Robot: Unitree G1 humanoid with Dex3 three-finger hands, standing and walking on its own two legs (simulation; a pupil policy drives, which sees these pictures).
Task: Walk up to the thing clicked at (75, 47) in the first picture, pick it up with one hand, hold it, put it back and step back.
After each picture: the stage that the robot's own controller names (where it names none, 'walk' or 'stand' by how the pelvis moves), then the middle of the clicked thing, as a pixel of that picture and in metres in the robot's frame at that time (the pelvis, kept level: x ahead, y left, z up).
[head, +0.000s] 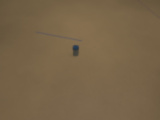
stand; (75, 50) +1.25 +0.06 -0.72
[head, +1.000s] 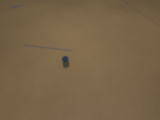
walk; (65, 62) +1.12 +0.23 -0.71
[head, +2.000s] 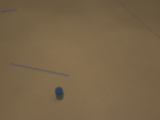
walk; (59, 93) +0.70 +0.22 -0.71
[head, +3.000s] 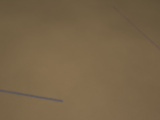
walk; out of the picture +0.40 +0.17 -0.70
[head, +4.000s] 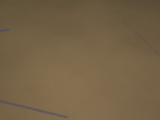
stand; out of the picture +0.33 +0.17 -0.72
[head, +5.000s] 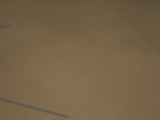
stand; out of the picture +0.31 +0.16 -0.72
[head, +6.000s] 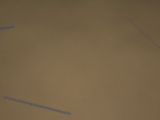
stand; out of the picture +0.35 +0.16 -0.73
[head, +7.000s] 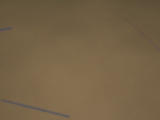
stand; out of the picture +0.32 +0.17 -0.73
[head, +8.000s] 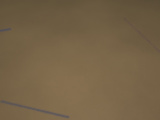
stand; out of the picture +0.32 +0.17 -0.73
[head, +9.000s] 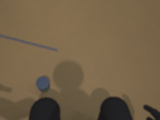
go down; (43, 84) +0.39 +0.16 -0.44
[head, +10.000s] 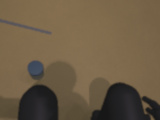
go down; (36, 70) +0.42 +0.17 -0.32
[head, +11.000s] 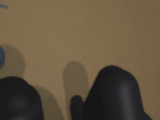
close in; out of the picture +0.42 +0.21 -0.24
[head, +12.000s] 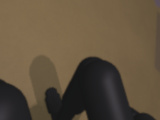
close; out of the picture +0.41 +0.23 -0.23
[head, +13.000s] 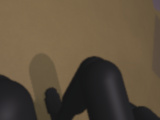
lift; out of the picture +0.40 +0.22 -0.23
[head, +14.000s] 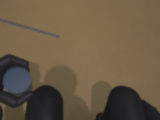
lift; (19, 84) +0.31 +0.21 -0.05
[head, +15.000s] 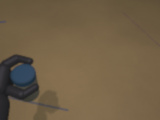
hold; (26, 83) +0.33 +0.18 +0.06
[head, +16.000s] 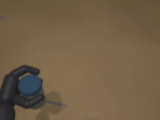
hold; (33, 92) +0.32 +0.17 +0.01
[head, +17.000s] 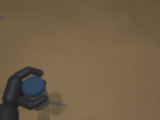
crouch; (36, 94) +0.32 +0.16 +0.01
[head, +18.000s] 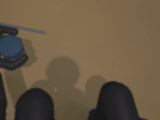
crouch; (14, 53) +0.44 +0.19 -0.09
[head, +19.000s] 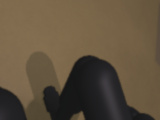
lower; out of the picture +0.43 +0.27 -0.23
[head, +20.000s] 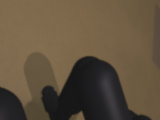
lower; out of the picture +0.43 +0.25 -0.23
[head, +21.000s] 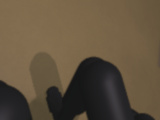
lower; out of the picture +0.42 +0.25 -0.23
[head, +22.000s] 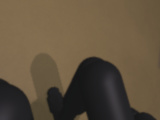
lower; out of the picture +0.42 +0.25 -0.23
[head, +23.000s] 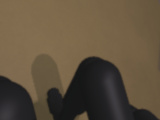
loosen; out of the picture +0.40 +0.22 -0.23
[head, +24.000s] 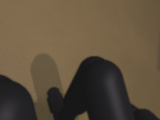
withdraw; out of the picture +0.40 +0.22 -0.23
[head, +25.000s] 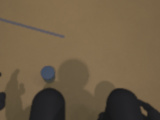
walk; (48, 75) +0.41 +0.16 -0.38
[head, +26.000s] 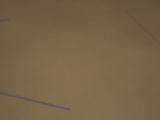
stand; out of the picture +0.33 +0.14 -0.66
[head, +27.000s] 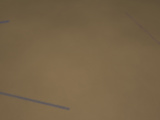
stand; out of the picture +0.34 +0.15 -0.67
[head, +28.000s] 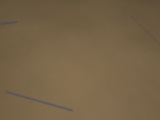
stand; out of the picture +0.34 +0.14 -0.70
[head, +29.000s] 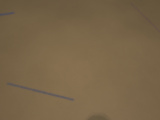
walk; out of the picture +0.36 +0.14 -0.72
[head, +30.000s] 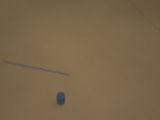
walk; (60, 98) +0.55 +0.11 -0.71
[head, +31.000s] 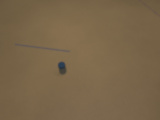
walk; (62, 68) +0.88 +0.23 -0.70
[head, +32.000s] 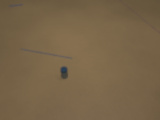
stand; (64, 72) +0.96 +0.17 -0.71
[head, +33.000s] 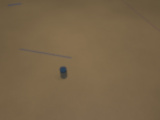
stand; (63, 72) +0.95 +0.18 -0.73
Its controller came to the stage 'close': yes
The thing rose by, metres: 0.73
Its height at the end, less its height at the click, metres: +0.00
